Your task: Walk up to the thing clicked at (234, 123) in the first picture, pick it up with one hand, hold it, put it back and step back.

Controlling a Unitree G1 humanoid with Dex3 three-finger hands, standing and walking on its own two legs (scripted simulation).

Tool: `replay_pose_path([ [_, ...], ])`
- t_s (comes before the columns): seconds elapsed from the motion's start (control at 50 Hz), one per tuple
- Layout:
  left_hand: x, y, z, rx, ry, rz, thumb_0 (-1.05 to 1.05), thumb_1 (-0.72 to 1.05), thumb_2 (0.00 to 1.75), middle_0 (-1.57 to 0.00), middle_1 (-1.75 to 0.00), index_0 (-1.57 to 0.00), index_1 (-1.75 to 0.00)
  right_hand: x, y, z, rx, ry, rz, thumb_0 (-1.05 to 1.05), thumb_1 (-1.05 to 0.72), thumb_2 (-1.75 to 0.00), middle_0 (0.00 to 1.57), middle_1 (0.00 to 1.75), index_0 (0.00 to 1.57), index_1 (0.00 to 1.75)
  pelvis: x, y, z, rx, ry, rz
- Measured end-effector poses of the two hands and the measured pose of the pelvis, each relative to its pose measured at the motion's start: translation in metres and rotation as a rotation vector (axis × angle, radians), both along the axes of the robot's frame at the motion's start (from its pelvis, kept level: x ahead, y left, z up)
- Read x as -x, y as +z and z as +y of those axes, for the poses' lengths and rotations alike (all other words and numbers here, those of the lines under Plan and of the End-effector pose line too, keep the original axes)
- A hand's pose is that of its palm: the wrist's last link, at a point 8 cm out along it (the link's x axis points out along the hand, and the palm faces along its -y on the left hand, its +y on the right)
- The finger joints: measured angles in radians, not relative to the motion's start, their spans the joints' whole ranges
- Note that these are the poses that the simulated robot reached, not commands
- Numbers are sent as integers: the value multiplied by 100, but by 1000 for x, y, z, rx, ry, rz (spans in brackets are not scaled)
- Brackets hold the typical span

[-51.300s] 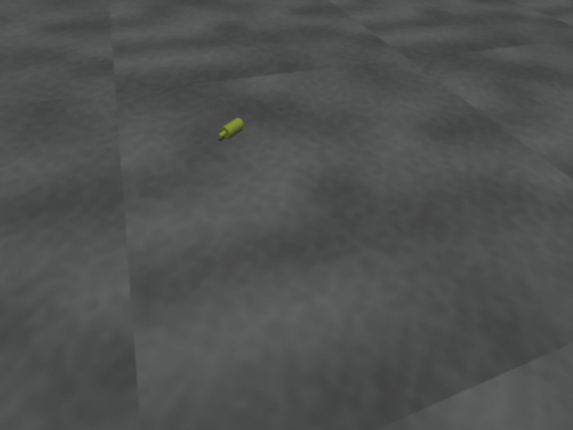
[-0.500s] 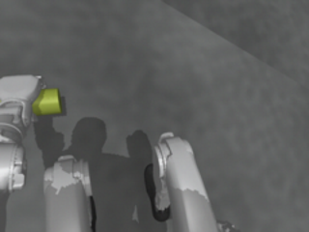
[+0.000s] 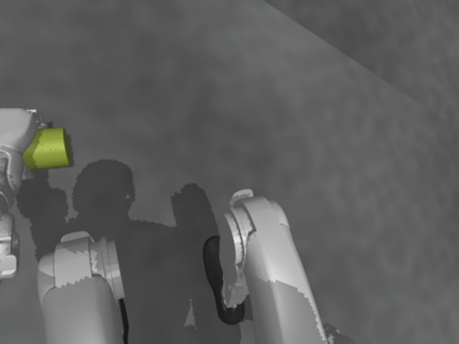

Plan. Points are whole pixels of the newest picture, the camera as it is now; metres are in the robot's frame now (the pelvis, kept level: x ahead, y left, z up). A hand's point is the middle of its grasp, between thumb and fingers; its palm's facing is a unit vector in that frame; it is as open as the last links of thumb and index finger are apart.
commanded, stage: rest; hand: left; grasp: from above
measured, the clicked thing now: (7, 151) +0.48 +0.25 -0.23
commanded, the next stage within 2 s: open in 1.14 s
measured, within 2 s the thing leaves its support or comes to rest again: rests again in 1.60 s
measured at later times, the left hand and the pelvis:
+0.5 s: hand (27, 152) +0.48 +0.23 -0.25, palm faces -0.47 -0.09 -0.88, open 9.9 cm; pelvis +0.00 +0.00 -0.01, yaw -3 degrees
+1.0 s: hand (28, 155) +0.48 +0.23 -0.26, palm faces -0.47 -0.10 -0.88, open 9.8 cm; pelvis +0.00 +0.01 -0.02, yaw -4 degrees
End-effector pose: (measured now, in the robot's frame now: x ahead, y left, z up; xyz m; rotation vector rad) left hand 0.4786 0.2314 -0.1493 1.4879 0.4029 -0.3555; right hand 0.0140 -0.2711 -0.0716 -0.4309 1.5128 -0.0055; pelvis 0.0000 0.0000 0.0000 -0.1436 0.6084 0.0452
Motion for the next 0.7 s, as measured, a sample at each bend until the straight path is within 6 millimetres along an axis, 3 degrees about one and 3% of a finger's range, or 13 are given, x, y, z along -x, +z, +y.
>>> replay_pose_path([
  [0.24,-6,-20,-1,3,25,13,0,2,44,-78,-37,-77,-37,7,-6,11,-44,14,22,0,-90,-89,20,30,20,30,-2,-9,2,18,-12,-6],
  [0.48,-9,-41,-2,28,19,1,0,4,40,-78,-35,-78,-35,13,4,12,-42,49,41,0,-90,-90,20,30,20,30,-2,-14,4,42,-20,-30],
  [0.7,-8,-47,1,24,25,-3,-1,6,35,-80,-32,-80,-32,15,12,11,-36,78,36,0,-90,-90,20,30,20,30,0,-17,7,58,-27,-53],
])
